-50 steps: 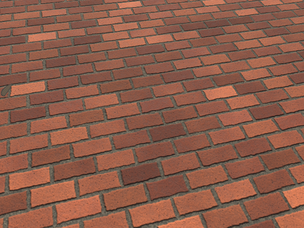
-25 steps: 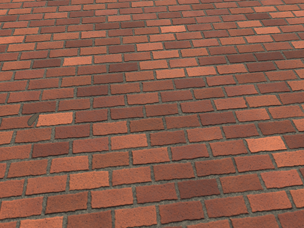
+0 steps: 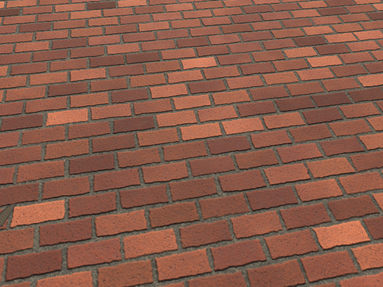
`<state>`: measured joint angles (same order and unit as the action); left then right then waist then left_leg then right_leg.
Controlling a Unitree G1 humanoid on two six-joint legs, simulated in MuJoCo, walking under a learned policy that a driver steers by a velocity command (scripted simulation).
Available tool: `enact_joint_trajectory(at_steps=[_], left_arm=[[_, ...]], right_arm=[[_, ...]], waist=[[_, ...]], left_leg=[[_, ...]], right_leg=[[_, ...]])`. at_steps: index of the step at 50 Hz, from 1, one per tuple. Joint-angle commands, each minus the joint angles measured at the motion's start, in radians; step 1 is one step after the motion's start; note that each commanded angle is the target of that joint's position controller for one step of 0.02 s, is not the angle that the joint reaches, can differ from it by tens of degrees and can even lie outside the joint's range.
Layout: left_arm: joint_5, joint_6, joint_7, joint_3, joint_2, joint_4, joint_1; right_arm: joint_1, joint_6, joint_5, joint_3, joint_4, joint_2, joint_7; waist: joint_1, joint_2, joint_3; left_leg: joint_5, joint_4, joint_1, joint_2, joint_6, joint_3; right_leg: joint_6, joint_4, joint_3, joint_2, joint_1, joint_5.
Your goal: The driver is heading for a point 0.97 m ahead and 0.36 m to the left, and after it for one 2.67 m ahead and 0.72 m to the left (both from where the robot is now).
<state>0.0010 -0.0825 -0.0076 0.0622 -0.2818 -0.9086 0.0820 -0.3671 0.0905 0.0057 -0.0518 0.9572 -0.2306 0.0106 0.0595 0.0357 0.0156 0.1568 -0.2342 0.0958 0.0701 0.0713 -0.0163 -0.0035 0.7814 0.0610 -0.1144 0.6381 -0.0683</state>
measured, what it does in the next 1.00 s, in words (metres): walks ahead, turning left: right foot, then left foot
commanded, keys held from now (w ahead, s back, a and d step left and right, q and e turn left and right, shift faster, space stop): w+q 1.00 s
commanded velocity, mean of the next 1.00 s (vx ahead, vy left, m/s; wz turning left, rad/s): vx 0.50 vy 0.00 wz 0.53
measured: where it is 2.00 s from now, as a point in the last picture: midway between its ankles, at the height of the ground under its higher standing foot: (84, 194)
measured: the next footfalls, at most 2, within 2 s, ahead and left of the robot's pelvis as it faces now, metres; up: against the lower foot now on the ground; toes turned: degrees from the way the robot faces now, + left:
right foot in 0.22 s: +0.31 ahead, -0.15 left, +0.00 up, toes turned +8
left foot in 0.76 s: +0.50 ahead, +0.18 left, +0.00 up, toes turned +29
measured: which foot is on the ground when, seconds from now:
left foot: down 0.00-0.24, up 0.26-0.74, down 0.76-1.00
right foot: up 0.00-0.20, down 0.22-0.76, up 0.78-1.00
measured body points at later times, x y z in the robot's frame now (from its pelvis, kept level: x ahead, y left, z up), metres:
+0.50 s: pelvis +0.27 -0.05 +0.00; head +0.29 -0.05 +0.45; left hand +0.24 +0.23 -0.13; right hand +0.48 -0.28 -0.11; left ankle +0.32 +0.14 -0.67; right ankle +0.27 -0.15 -0.75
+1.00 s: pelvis +0.50 +0.11 +0.00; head +0.52 +0.14 +0.44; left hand +0.50 +0.43 -0.11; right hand +0.72 -0.09 -0.11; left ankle +0.46 +0.16 -0.75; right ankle +0.68 -0.01 -0.68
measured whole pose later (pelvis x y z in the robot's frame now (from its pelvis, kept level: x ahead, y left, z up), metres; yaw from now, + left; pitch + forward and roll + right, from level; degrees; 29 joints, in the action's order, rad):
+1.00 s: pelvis +0.50 +0.11 +0.00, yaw +34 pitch +1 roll +0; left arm -0.01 -0.10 0.00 0.07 -0.31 -0.79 0.08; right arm -0.32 0.05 0.01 -0.07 0.72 -0.27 0.01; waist 0.04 0.03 0.05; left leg 0.17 -0.35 0.20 0.10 0.09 0.05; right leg -0.04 0.93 0.07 -0.11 0.63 -0.20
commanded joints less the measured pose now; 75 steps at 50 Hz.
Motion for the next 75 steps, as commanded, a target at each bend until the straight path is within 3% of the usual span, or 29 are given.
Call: enact_joint_trajectory(at_steps=[1,6,10,11,12,13,14,15,18,32,35,37,38,39,40,41,43,44,47,53,58,61,62,63,64,65,67,70,75], left_arm=[[0.004,-0.015,0.006,0.004,-0.036,0.07,-0.092],[0.016,-0.034,0.025,0.003,-0.06,0.121,-0.2],[0.015,-0.051,0.024,0.036,-0.134,0.086,-0.03],[0.001,-0.055,0.017,0.054,-0.179,0.053,0.136],[-0.011,-0.048,0.01,0.077,-0.268,0.039,0.276],[-0.004,-0.038,0.016,0.066,-0.235,0.029,0.287],[0.002,-0.037,0.018,0.04,-0.14,0.05,0.216],[0.005,-0.034,0.017,0.027,-0.097,0.062,0.154],[-0.013,-0.035,0.018,0.016,-0.065,0.052,0.052],[0.014,-0.001,-0.005,0.053,-0.178,0.002,0.195],[0.026,0.021,-0.009,0.065,-0.216,0.01,0.183],[0.031,0.035,-0.014,0.063,-0.218,0.021,0.161],[0.001,0.028,-0.014,0.043,-0.168,0.041,0.181],[-0.015,-0.007,0.001,0.001,-0.039,0.11,0.237],[0.022,-0.051,0.018,0.016,-0.13,0.121,0.133],[0.054,-0.069,0.025,0.022,-0.154,0.145,0.06],[0.009,-0.063,0.01,0.025,-0.141,0.121,0.064],[0.004,-0.05,0.012,0.03,-0.144,0.122,0.097],[-0.012,-0.021,0.011,0.029,-0.118,0.131,0.095],[-0.006,-0.024,0.021,0.004,-0.066,0.206,-0.119],[0.006,-0.043,0.038,0.018,-0.116,0.242,-0.159],[-0.001,-0.058,0.039,0.038,-0.145,0.202,-0.012],[-0.017,-0.064,0.034,0.05,-0.18,0.186,0.103],[-0.034,-0.061,0.029,0.071,-0.261,0.166,0.243],[-0.006,-0.047,0.041,0.076,-0.254,0.117,0.317],[0.015,-0.043,0.043,0.052,-0.168,0.133,0.274],[-0.003,-0.027,0.038,0.029,-0.111,0.149,0.17],[-0.011,-0.029,0.031,0.016,-0.086,0.139,0.137],[0.01,-0.029,0.022,0.031,-0.152,0.109,0.183]], right_arm=[[0.003,0.008,0.007,-0.038,-0.052,-0.176,-0.02],[-0.056,-0.008,0.02,-0.047,-0.029,-0.177,-0.031],[-0.017,-0.027,0.017,-0.054,-0.053,-0.176,-0.038],[0.005,-0.028,0.006,-0.039,-0.08,-0.138,-0.034],[-0.069,-0.018,0.003,-0.017,-0.112,-0.054,-0.032],[-0.124,-0.007,0.027,-0.008,-0.125,-0.047,-0.031],[-0.075,-0.006,0.044,-0.035,-0.121,-0.153,-0.033],[-0.009,-0.01,0.042,-0.042,-0.134,-0.172,-0.035],[0.015,-0.036,0.025,-0.049,-0.153,-0.115,-0.031],[0.357,-0.052,0.019,-0.023,-0.335,-0.078,0.038],[0.314,-0.059,0.017,-0.043,-0.355,-0.123,0.046],[0.059,-0.064,0.021,-0.094,-0.293,-0.206,0.036],[-0.093,-0.075,0.023,-0.129,-0.259,-0.298,0.012],[-0.018,-0.064,0.028,-0.133,-0.289,-0.39,0.01],[-0.053,-0.05,0.013,-0.102,-0.307,-0.296,0.018],[-0.027,-0.036,0.003,-0.085,-0.299,-0.238,0.02],[0.101,-0.025,0.007,-0.061,-0.311,-0.166,0.019],[0.135,-0.023,-0.006,-0.058,-0.329,-0.174,0.013],[0.134,-0.017,0.001,-0.064,-0.329,-0.199,-0.001],[0.047,-0.025,0.013,-0.073,-0.299,-0.224,-0.026],[-0.005,-0.037,0.019,-0.072,-0.273,-0.21,-0.031],[0.005,-0.047,0.012,-0.06,-0.269,-0.177,-0.034],[0.006,-0.044,0.004,-0.041,-0.278,-0.131,-0.03],[-0.101,-0.037,0.01,-0.023,-0.289,-0.078,-0.03],[-0.166,-0.029,0.032,-0.018,-0.286,-0.094,-0.032],[-0.082,-0.028,0.04,-0.037,-0.281,-0.186,-0.032],[0.081,-0.028,0.014,-0.039,-0.316,-0.192,-0.03],[0.072,-0.028,0.009,-0.033,-0.314,-0.139,-0.018],[0.186,-0.018,-0.002,-0.007,-0.349,-0.09,-0.011]], waist=[[-0.015,-0.097,0.036],[0.002,-0.115,0.054],[-0.098,-0.139,-0.038],[-0.171,-0.101,-0.173],[-0.169,0.106,-0.339],[-0.143,0.306,-0.399],[-0.141,0.174,-0.251],[-0.13,0.096,-0.146],[-0.058,0.093,-0.022],[-0.14,0.003,0.081],[-0.083,0.048,0.023],[0.063,0.032,-0.118],[0.113,-0.101,-0.212],[-0.014,-0.339,-0.305],[0.062,-0.194,-0.369],[0.061,-0.147,-0.238],[-0.026,-0.021,-0.1],[-0.065,-0.083,-0.084],[-0.084,-0.055,-0.059],[-0.007,-0.104,-0.001],[-0.002,-0.138,-0.002],[-0.073,-0.176,-0.053],[-0.126,-0.141,-0.157],[-0.123,0.063,-0.315],[-0.117,0.291,-0.352],[-0.141,0.149,-0.209],[-0.124,0.028,-0.039],[-0.067,0.067,-0.014],[-0.093,0.037,-0.004]], left_leg=[[-0.148,0.105,0.051,-0.234,0.134,0.18],[-0.122,0.025,-0.026,-0.272,0.117,0.243],[-0.28,-0.169,-0.024,-0.245,0.073,0.267],[-0.241,-0.396,0.082,-0.179,0.044,0.228],[0.076,-0.747,0.402,-0.037,-0.027,0.117],[0.463,-0.962,0.612,-0.019,-0.038,0.137],[0.403,-1.052,0.68,-0.085,-0.031,0.175],[0.314,-1.048,0.677,-0.13,-0.027,0.145],[0.166,-0.943,0.552,-0.213,-0.033,0.129],[-0.12,-0.429,0.603,-0.178,-0.022,-0.012],[0.024,-0.403,0.47,-0.101,0.03,-0.083],[-0.013,-0.318,0.108,-0.011,0.094,-0.114],[-0.012,-0.298,-0.203,-0.142,0.156,0.114],[0.154,-0.148,-0.498,-0.39,0.361,0.72],[0.207,-0.041,-0.509,-0.419,0.352,0.818],[0.131,-0.049,-0.416,-0.385,0.3,0.66],[-0.07,-0.037,-0.132,-0.289,0.217,0.427],[-0.151,-0.019,-0.037,-0.285,0.231,0.409],[-0.235,0.02,0.088,-0.245,0.235,0.33],[-0.096,0.013,0.157,-0.169,0.156,0.258],[-0.043,-0.1,0.054,-0.216,0.131,0.378],[-0.179,-0.232,0.015,-0.197,0.094,0.383],[-0.187,-0.418,0.072,-0.145,0.06,0.331],[0.041,-0.753,0.355,-0.027,-0.016,0.22],[0.439,-0.984,0.597,0.017,-0.05,0.184],[0.388,-1.071,0.693,-0.036,-0.048,0.223],[0.25,-1.022,0.677,-0.103,-0.042,0.162],[0.174,-0.878,0.564,-0.165,-0.041,0.128],[-0.017,-0.596,0.559,-0.183,-0.067,0.071]], right_leg=[[-0.018,-0.174,-0.019,0.041,-0.028,0.149],[-0.007,-0.301,0.008,0.063,-0.068,0.139],[0.038,-0.358,-0.02,0.091,-0.354,0.018],[0.088,-0.32,0.047,0.009,-0.612,0.001],[0.196,-0.329,0.361,-0.223,-0.992,-0.09],[0.273,-0.461,0.681,-0.33,-1.066,-0.271],[0.229,-0.49,0.58,-0.29,-0.936,-0.367],[0.188,-0.507,0.422,-0.253,-0.793,-0.326],[0.163,-0.605,0.175,-0.168,-0.516,-0.145],[0.146,-0.616,-0.216,-0.179,-0.695,0.189],[0.116,-0.448,-0.264,-0.187,-0.752,0.586],[0.072,-0.092,-0.311,-0.139,-0.655,0.712],[0.022,0.228,-0.313,-0.095,-0.387,0.355],[-0.033,0.581,-0.189,0.133,0.06,-0.486],[-0.008,0.648,0.022,0.11,0.166,-0.494],[0.021,0.615,0.018,0.066,0.217,-0.416],[0.026,0.411,0.017,-0.013,0.088,-0.291],[0.014,0.378,0.026,-0.023,0.02,-0.264],[-0.035,0.245,0.003,-0.008,-0.036,-0.197],[-0.058,-0.175,-0.014,0.077,-0.1,0.155],[-0.026,-0.289,0.022,0.101,-0.146,0.093],[0.03,-0.345,-0.026,0.113,-0.326,0.025],[0.084,-0.319,0.041,0.028,-0.528,0.027],[0.222,-0.319,0.367,-0.181,-0.891,-0.053],[0.315,-0.465,0.734,-0.298,-1.0,-0.331],[0.275,-0.503,0.683,-0.267,-0.905,-0.497],[0.223,-0.532,0.428,-0.185,-0.654,-0.347],[0.217,-0.591,0.268,-0.115,-0.504,-0.143],[0.228,-0.644,0.115,-0.101,-0.496,0.046]])
Velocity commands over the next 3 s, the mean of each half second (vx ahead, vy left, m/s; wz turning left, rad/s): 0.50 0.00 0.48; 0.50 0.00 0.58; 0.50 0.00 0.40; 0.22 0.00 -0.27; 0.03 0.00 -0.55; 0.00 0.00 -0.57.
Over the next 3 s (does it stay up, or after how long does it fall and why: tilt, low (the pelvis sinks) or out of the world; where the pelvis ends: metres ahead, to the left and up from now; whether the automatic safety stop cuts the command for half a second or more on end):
stays up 0.88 0.36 -0.01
